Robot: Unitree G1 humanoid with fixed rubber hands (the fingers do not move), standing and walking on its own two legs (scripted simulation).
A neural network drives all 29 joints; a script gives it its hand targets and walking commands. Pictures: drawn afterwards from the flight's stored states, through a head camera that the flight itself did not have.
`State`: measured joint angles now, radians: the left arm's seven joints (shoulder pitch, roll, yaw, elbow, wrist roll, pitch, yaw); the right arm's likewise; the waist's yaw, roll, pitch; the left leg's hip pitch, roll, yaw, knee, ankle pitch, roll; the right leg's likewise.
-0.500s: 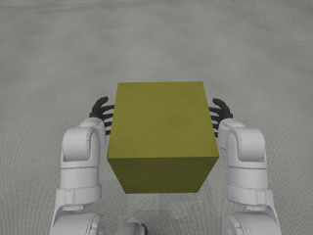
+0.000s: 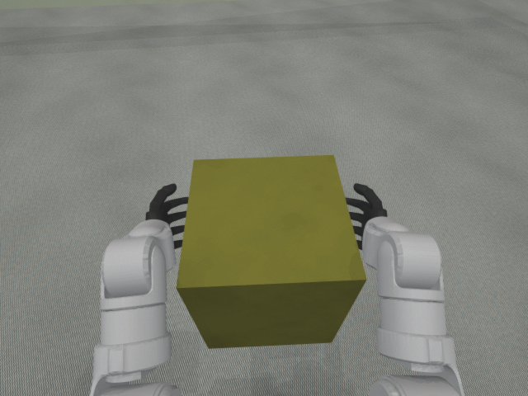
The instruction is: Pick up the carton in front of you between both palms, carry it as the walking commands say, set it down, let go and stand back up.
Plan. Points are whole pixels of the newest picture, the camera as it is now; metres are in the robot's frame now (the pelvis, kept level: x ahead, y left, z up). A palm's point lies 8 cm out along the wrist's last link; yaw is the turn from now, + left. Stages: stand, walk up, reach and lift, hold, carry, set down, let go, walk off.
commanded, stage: carry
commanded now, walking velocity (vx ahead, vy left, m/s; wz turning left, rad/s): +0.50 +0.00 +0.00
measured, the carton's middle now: (267, 257) +0.34 +0.00 +0.03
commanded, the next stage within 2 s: none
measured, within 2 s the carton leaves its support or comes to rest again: neither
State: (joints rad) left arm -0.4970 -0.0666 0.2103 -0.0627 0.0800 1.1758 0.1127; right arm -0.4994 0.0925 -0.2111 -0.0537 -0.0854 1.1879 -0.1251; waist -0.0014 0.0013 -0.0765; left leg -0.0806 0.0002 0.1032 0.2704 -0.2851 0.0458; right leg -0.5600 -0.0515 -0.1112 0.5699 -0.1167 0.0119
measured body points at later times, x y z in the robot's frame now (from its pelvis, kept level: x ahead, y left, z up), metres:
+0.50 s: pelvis +0.32 +0.00 -0.02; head +0.28 +0.00 +0.43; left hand +0.59 +0.16 +0.08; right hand +0.59 -0.14 +0.08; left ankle +0.45 +0.12 -0.74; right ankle +0.16 -0.11 -0.75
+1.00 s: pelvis +0.63 +0.00 -0.02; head +0.59 -0.01 +0.43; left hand +0.90 +0.15 +0.09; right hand +0.90 -0.15 +0.08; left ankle +0.46 +0.11 -0.75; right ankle +0.75 -0.10 -0.75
